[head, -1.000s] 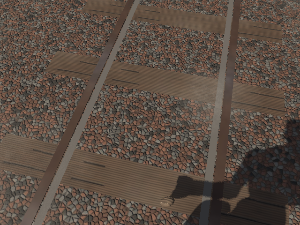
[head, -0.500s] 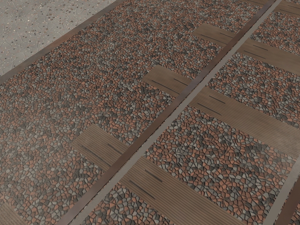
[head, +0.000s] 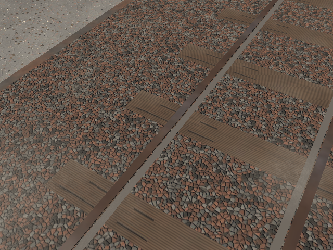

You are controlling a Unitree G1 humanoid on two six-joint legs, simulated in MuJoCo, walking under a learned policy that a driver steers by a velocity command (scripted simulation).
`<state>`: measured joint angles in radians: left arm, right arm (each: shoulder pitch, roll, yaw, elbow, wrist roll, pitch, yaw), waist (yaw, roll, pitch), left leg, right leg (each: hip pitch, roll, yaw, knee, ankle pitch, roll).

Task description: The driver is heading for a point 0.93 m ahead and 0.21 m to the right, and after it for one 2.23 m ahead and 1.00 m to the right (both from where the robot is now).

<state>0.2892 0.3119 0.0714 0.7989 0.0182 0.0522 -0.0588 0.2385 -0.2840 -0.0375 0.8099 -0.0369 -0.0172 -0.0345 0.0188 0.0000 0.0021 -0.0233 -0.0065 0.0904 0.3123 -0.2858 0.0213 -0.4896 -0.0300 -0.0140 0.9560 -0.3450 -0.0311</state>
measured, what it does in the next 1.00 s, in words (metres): walks ahead: right foot, then left foot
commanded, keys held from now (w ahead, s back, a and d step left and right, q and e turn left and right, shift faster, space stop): e+shift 0.42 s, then q+shift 0.14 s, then w+q+shift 0.36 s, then q+shift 0.08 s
